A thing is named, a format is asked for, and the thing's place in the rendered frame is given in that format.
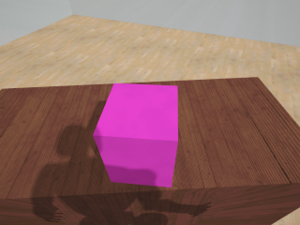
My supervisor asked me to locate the pedestal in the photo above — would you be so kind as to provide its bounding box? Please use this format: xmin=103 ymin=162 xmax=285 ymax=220
xmin=0 ymin=77 xmax=300 ymax=225

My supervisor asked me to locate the carton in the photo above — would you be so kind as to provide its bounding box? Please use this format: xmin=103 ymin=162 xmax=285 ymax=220
xmin=93 ymin=83 xmax=178 ymax=188

